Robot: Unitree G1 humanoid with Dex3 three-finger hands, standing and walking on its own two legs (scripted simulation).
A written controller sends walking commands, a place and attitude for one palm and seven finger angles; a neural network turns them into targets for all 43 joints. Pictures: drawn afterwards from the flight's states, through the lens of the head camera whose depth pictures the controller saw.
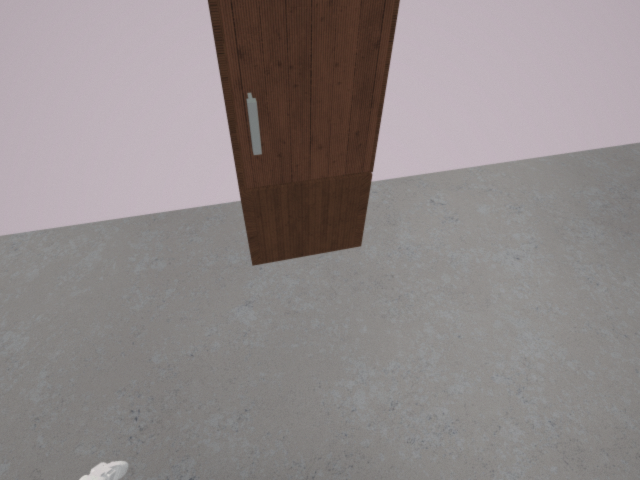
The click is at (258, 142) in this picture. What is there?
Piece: cupboard door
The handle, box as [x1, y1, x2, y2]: [246, 93, 261, 154]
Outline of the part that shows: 247,93 248,98 246,99 252,149 254,154 261,153 256,101 255,98 251,97 250,93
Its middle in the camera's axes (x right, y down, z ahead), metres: -0.19 -0.32 +1.07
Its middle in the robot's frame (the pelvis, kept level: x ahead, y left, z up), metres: +1.00 +0.24 -0.10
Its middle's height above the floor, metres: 0.67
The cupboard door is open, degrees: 0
